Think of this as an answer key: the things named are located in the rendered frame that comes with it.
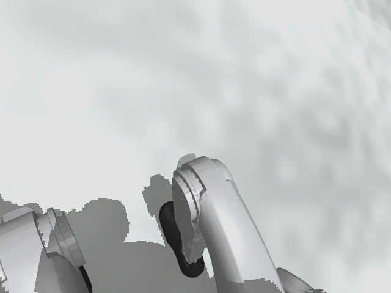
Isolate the left robot foot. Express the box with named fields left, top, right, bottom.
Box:
left=79, top=265, right=92, bottom=293

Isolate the right robot foot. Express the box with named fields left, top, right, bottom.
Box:
left=159, top=201, right=205, bottom=278

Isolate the right robot hand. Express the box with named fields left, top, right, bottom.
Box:
left=276, top=267, right=314, bottom=293

